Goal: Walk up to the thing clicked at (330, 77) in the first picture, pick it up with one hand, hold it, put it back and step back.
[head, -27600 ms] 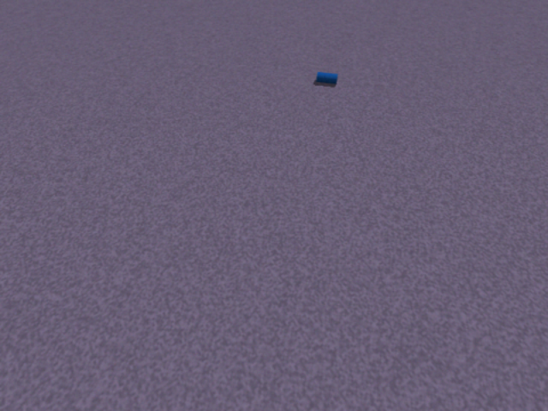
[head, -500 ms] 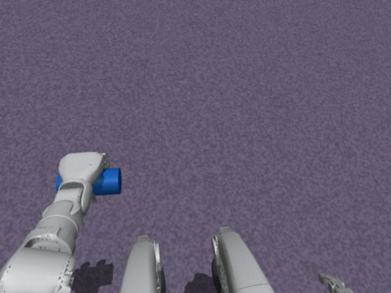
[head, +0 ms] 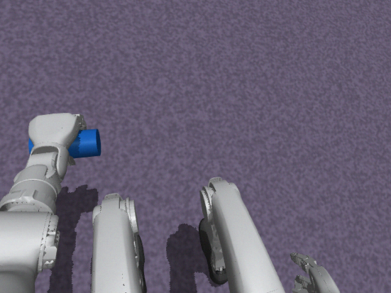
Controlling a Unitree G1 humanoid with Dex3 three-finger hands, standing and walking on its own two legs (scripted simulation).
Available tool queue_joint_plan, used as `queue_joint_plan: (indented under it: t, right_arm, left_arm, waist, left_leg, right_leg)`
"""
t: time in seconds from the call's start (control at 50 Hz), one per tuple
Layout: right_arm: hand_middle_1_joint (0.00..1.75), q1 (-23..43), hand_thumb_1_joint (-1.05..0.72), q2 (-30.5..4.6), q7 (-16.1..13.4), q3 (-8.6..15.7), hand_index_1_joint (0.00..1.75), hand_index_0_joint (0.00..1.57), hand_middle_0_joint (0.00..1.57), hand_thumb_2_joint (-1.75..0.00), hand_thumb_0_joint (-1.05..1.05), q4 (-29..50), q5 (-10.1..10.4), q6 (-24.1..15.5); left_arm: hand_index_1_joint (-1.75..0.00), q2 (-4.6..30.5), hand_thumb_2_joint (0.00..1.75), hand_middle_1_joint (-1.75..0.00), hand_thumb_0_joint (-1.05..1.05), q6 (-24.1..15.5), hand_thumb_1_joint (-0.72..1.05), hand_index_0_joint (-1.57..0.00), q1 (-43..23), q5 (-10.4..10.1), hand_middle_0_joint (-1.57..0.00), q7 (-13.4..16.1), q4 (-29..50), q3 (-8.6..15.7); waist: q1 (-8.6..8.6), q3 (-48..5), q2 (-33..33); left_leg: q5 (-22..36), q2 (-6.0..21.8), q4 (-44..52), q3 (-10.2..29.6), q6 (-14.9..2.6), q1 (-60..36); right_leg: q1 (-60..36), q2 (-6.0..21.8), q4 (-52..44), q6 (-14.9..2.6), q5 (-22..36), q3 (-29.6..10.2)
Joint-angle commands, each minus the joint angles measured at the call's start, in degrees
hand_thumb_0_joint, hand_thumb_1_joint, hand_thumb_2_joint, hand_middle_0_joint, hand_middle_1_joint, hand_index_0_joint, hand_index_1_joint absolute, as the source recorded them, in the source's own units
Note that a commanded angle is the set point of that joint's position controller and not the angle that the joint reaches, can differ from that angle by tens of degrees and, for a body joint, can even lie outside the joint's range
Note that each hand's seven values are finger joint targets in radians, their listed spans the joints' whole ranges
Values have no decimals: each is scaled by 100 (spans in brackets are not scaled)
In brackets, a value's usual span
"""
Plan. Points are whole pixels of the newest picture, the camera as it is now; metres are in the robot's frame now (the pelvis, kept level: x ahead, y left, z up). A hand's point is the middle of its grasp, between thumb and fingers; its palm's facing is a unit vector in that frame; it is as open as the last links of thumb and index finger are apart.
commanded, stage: crouch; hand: left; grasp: from above
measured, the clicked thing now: (67, 145) +0.44 +0.23 -0.19
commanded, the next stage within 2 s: lower in 0.82 s
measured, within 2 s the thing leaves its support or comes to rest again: neither
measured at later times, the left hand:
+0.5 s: hand (77, 147) +0.45 +0.22 -0.25, palm faces -0.48 -0.02 -0.88, open 9.2 cm
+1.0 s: hand (81, 145) +0.47 +0.22 -0.29, palm faces -0.47 -0.02 -0.88, open 9.1 cm
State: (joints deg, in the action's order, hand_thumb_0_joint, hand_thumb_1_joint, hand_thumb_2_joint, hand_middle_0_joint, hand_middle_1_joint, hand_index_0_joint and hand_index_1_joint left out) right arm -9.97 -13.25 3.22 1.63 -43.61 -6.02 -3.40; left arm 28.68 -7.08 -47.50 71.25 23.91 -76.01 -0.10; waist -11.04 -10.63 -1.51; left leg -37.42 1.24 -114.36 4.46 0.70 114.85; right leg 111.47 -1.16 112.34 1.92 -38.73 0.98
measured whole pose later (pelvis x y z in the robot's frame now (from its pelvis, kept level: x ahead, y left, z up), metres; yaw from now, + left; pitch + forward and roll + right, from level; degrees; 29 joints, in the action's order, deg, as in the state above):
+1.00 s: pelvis -0.01 +0.00 -0.12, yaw -3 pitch +34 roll -6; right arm -9.0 -15.0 7.5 -3.2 -43.9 -8.3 -3.9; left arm 37.8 -8.4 -56.9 71.7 24.2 -85.9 3.0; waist -15.0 -2.9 0.5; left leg -38.9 1.5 -135.9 7.9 1.5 131.7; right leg 128.1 -3.2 132.4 2.4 -39.1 2.9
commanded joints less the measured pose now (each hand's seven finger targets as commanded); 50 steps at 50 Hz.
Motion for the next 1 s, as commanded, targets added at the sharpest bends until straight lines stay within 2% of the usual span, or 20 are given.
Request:
queue_joint_plan:
  t: [0.0, 0.04, 0.1, 0.12, 0.16, 0.18, 0.22, 0.24, 0.3, 0.36, 0.4, 0.44, 0.52, 0.6, 0.66, 0.68, 0.74, 0.78, 0.92, 0.98]
  right_arm:
    - [30, -1114, -90, -1209, 11, 367, 30, 20, 20, -90, 0, 115, -73, -95]
    - [30, -1112, -90, -1170, 54, 343, 30, 20, 20, -90, 0, 126, -78, -91]
    - [30, -1138, -90, -1212, 81, 338, 30, 20, 20, -90, 0, 93, -86, -74]
    - [30, -1127, -90, -1217, 98, 327, 30, 20, 20, -90, 0, 100, -93, -79]
    - [30, -1139, -90, -1252, 128, 329, 30, 20, 20, -90, 0, 86, -102, -72]
    - [30, -1132, -90, -1217, 148, 302, 30, 20, 20, -90, 0, 99, -106, -58]
    - [30, -1155, -90, -1299, 176, 311, 30, 20, 20, -90, 0, 90, -101, -48]
    - [30, -1164, -90, -1262, 197, 297, 30, 20, 20, -90, 0, 101, -116, -50]
    - [30, -1155, -90, -1294, 221, 268, 30, 20, 20, -90, 0, 90, -102, -24]
    - [30, -1188, -90, -1365, 242, 269, 30, 20, 20, -90, 0, 45, -116, -40]
    - [30, -1185, -91, -1334, 265, 235, 30, 20, 20, -90, 0, 26, -127, -60]
    - [30, -1223, -91, -1380, 274, 226, 30, 20, 20, -90, 0, 24, -137, -65]
    - [30, -1206, -90, -1370, 285, 174, 30, 20, 20, -90, 0, -6, -177, -78]
    - [30, -1222, -91, -1414, 299, 127, 30, 20, 20, -90, 0, -29, -197, -88]
    - [30, -1211, -91, -1416, 322, 66, 30, 20, 20, -90, 0, -47, -228, -101]
    - [30, -1198, -91, -1452, 307, 56, 30, 20, 20, -90, 0, -60, -210, -98]
    - [30, -1186, -91, -1518, 323, 24, 30, 20, 20, -90, 0, -39, -234, -104]
    - [30, -1148, -91, -1469, 334, -36, 30, 20, 20, -90, 0, -36, -238, -97]
    - [30, -1156, -90, -1539, 356, -87, 30, 20, 20, -90, 0, -28, -234, -82]
    - [30, -1142, -90, -1554, 370, -132, 30, 20, 20, -90, 0, -54, -238, -91]
  left_arm:
    - [-52, 1397, 74, -51, 0, 103, 77, -115, -2464, -32, -116, 446, 863, 273]
    - [-52, 1375, 74, -52, 0, 119, 76, -114, -2447, -74, -114, 424, 859, 254]
    - [-49, 1648, 70, -49, 0, 114, 73, -112, -2621, -51, -113, 363, 852, 352]
    - [-49, 1503, 69, -49, 0, 128, 74, -112, -2467, -55, -113, 346, 707, 299]
    - [-50, 1632, 69, -49, 0, 97, 74, -112, -2657, -50, -112, 311, 832, 339]
    - [-48, 1481, 68, -48, 0, 101, 73, -112, -2423, -46, -112, 278, 588, 258]
    - [-48, 1716, 68, -47, 0, 83, 73, -112, -2404, -31, -112, 268, 545, 393]
    - [-49, 1540, 68, -49, 0, 71, 72, -111, -2462, -52, -111, 243, 576, 300]
    - [-49, 1676, 68, -48, 0, 40, 70, -110, -2552, -43, -110, 235, 437, 350]
    - [-48, 1729, 69, -47, 0, -29, 71, -111, -2835, -19, -111, 245, 515, 340]
    - [-49, 1644, 68, -48, 0, -42, 69, -109, -2760, -36, -110, 255, 367, 291]
    - [-47, 1948, 66, -47, 0, -92, 69, -109, -2876, -20, -110, 284, 305, 432]
    - [-48, 1904, 65, -47, 0, -147, 73, -111, -2973, 33, -112, 340, 238, 404]
    - [-50, 2172, 69, -49, 0, -143, 75, -113, -2938, 47, -113, 389, 131, 534]
    - [-49, 2092, 66, -49, 0, -158, 77, -114, -3054, 30, -115, 374, -52, 449]
    - [-49, 2218, 67, -48, 0, -152, 76, -113, -3099, 10, -114, 392, -31, 496]
    - [-49, 2310, 65, -50, 0, -150, 78, -114, -3092, 8, -114, 375, -97, 524]
    - [-50, 2211, 66, -49, 0, -142, 77, -115, -2988, 13, -115, 346, -167, 427]
    - [-47, 2345, 66, -46, 0, -143, 79, -116, -3071, -31, -117, 336, -5, 470]
    - [-47, 2214, 68, -45, 0, -149, 77, -116, -3080, -11, -118, 315, -229, 347]
  waist:
    - [-78, -4092, -1264]
    - [-90, -3997, -1198]
    - [-114, -3901, -1326]
    - [-115, -3867, -1366]
    - [-174, -3843, -1359]
    - [-154, -3747, -1294]
    - [-120, -3772, -1251]
    - [-187, -3722, -1287]
    - [-165, -3673, -1283]
    - [-252, -3643, -1446]
    - [-236, -3587, -1402]
    - [-245, -3600, -1283]
    - [-307, -3577, -1348]
    - [-272, -3658, -1280]
    - [-367, -3401, -1329]
    - [-315, -3385, -1298]
    - [-361, -3427, -1315]
    - [-374, -3301, -1317]
    - [-381, -3368, -1417]
    - [-492, -3118, -1398]
  left_leg:
    - [1171, -112, 942, -298, -178, -3227]
    - [1199, -105, 789, -317, -197, -3026]
    - [1193, -83, 623, -296, -186, -2844]
    - [1252, -83, 589, -279, -172, -2858]
    - [1232, -71, 446, -278, -187, -2728]
    - [1254, -74, 394, -291, -189, -2625]
    - [1243, -77, 324, -284, -191, -2514]
    - [1199, -77, 288, -267, -181, -2480]
    - [1096, -80, 219, -251, -176, -2320]
    - [1040, -68, 119, -196, -152, -2331]
    - [1048, -68, -12, -240, -167, -2278]
    - [942, -89, -123, -290, -204, -1983]
    - [774, -89, -262, -309, -201, -1841]
    - [874, -86, -451, -329, -223, -1680]
    - [755, -88, -544, -344, -232, -1459]
    - [743, -83, -562, -340, -238, -1377]
    - [741, -84, -660, -322, -244, -1345]
    - [684, -90, -708, -336, -241, -1198]
    - [831, -76, -837, -308, -231, -1154]
    - [816, -62, -925, -253, -225, -1096]
  right_leg:
    - [-1543, -70, -1168, -399, 1442, 391]
    - [-1580, -68, -1066, -377, 1539, 376]
    - [-1400, -88, -849, -391, 1525, 401]
    - [-1311, -80, -767, -396, 1561, 426]
    - [-1198, -107, -667, -391, 1565, 443]
    - [-1260, -121, -649, -385, 1599, 442]
    - [-1177, -123, -542, -381, 1578, 470]
    - [-1100, -131, -466, -389, 1525, 494]
    - [-968, -149, -341, -402, 1419, 527]
    - [-672, -148, -136, -428, 1360, 577]
    - [-661, -161, -118, -414, 1400, 564]
    - [-752, -163, -69, -395, 1331, 546]
    - [-596, -177, 35, -394, 1181, 573]
    - [-711, -189, 168, -371, 1314, 576]
    - [-607, -203, 215, -371, 1223, 602]
    - [-580, -219, 251, -376, 1205, 616]
    - [-582, -226, 347, -368, 1215, 655]
    - [-622, -247, 357, -364, 1180, 649]
    - [-605, -267, 531, -361, 1342, 714]
    - [-377, -285, 637, -373, 1334, 780]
